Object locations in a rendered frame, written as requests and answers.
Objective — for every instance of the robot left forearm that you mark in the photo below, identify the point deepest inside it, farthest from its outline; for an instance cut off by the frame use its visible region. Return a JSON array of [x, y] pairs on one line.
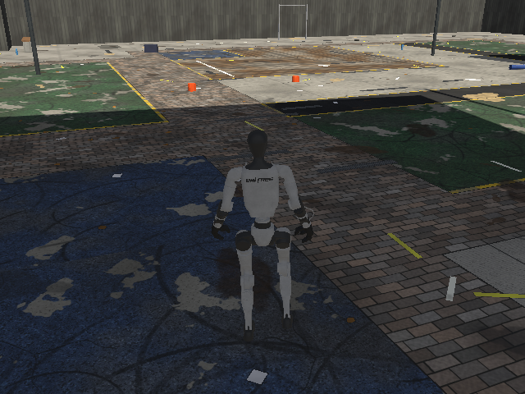
[[220, 217]]

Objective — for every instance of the left robot hand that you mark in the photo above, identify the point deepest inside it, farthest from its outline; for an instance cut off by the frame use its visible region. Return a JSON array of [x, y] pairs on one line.
[[222, 228]]

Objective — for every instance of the robot left shin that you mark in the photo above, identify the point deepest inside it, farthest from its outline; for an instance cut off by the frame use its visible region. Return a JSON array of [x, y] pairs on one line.
[[247, 303]]

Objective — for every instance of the robot shin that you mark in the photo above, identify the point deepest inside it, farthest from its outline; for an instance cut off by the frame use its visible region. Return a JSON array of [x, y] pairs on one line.
[[285, 287], [247, 303]]

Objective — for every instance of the robot right shin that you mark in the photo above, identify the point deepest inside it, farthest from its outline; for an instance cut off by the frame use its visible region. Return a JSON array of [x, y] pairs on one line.
[[285, 287]]

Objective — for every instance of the robot right forearm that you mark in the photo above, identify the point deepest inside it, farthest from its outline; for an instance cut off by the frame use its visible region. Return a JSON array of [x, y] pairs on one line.
[[302, 215]]

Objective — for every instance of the robot left upper arm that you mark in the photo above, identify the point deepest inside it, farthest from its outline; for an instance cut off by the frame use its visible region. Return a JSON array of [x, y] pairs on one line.
[[229, 188]]

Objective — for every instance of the right robot hand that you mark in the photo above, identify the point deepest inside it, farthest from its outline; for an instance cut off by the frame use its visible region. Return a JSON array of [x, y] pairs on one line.
[[302, 231]]

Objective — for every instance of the robot right upper arm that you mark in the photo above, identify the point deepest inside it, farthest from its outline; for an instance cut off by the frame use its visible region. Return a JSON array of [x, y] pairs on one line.
[[290, 185]]

